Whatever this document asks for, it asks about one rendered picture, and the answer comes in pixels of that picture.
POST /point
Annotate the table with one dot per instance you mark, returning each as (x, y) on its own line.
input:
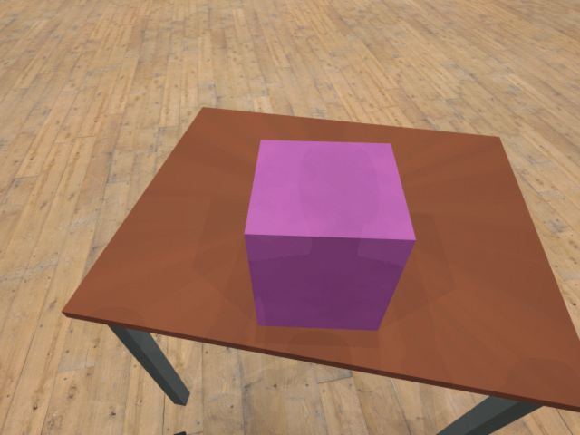
(477, 308)

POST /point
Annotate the carton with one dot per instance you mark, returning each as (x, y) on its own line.
(328, 234)

